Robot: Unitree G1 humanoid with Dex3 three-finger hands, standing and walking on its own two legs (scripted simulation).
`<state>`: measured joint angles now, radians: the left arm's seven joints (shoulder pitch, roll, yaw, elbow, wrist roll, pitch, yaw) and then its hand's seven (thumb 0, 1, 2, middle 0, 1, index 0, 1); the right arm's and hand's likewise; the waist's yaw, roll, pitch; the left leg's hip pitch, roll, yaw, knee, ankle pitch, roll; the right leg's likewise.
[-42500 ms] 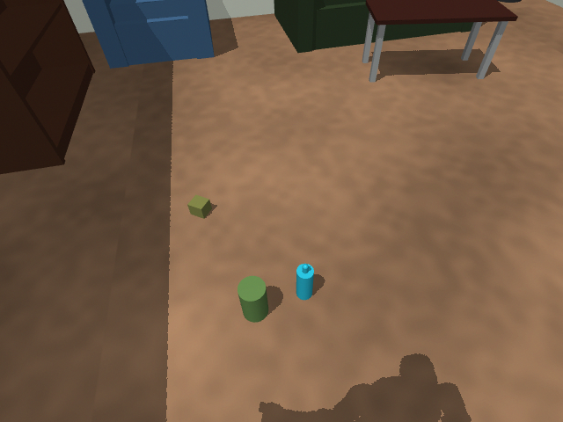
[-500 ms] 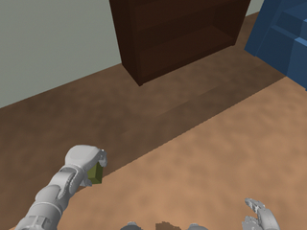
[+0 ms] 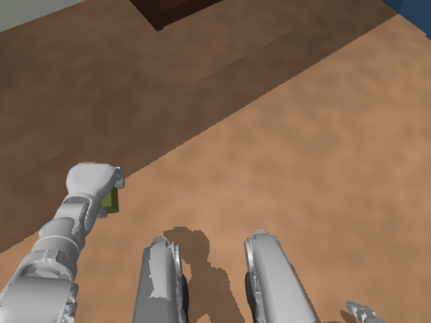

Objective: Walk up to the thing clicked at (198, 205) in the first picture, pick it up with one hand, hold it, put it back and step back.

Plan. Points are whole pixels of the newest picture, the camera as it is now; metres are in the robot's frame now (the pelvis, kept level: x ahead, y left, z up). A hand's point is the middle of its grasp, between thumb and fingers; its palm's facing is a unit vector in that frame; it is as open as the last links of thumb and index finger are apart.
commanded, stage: crouch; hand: left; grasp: from above
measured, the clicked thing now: (97, 194) +0.41 +0.26 -0.17
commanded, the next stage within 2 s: lower in 1.12 s
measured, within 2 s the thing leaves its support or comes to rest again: neither
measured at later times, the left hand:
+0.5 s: hand (115, 209) +0.40 +0.25 -0.28, palm faces -0.44 +0.04 -0.90, open 7.9 cm
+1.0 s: hand (120, 214) +0.40 +0.26 -0.35, palm faces -0.47 +0.03 -0.88, open 7.9 cm
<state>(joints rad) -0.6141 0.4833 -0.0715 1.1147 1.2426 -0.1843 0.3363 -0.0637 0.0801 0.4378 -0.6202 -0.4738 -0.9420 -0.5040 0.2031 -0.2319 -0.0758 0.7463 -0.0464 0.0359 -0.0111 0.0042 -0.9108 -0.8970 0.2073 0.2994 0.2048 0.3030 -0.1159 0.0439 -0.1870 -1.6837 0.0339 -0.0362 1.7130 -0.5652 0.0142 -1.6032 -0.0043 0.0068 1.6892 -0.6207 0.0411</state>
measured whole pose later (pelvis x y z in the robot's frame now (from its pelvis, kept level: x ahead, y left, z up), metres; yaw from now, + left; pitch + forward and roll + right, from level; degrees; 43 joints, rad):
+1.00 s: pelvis -0.01 -0.01 -0.18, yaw -5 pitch +34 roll -7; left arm -0.72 0.65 0.07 1.26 1.35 -0.36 0.42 -0.03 0.09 0.50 -0.55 -0.56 -0.94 -0.64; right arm 0.11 -0.24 -0.04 0.79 -0.14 -0.01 0.11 0.00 -0.92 -0.90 0.21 0.30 0.21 0.30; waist -0.13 -0.02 -0.12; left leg -2.25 0.04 -0.13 2.31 -0.65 -0.01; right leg -2.14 0.04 -0.04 2.26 -0.72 0.05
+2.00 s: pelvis +0.00 -0.02 -0.25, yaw -7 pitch +30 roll -7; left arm -0.79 0.76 0.16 1.54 1.41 -0.39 0.59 -0.05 0.13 0.43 -0.55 -0.54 -0.96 -0.60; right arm -0.01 -0.24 0.05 0.83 -0.27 -0.07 0.15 0.00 -0.91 -0.89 0.21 0.30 0.21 0.30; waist -0.19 -0.09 0.01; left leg -2.37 0.03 -0.21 2.54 -0.69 -0.06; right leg -2.27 0.07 -0.08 2.48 -0.74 0.04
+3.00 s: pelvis +0.00 -0.01 -0.26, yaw -9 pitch +26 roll -10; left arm -0.74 0.79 0.13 1.58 1.38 -0.36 0.65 -0.01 -0.20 0.83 -0.35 -0.74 -0.36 -0.76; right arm -0.02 -0.25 0.15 0.84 -0.36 -0.11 0.20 0.00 -0.90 -0.89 0.21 0.30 0.21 0.30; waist -0.22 -0.11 0.03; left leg -2.36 0.03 -0.25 2.60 -0.71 -0.04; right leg -2.24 0.09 -0.11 2.50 -0.75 0.06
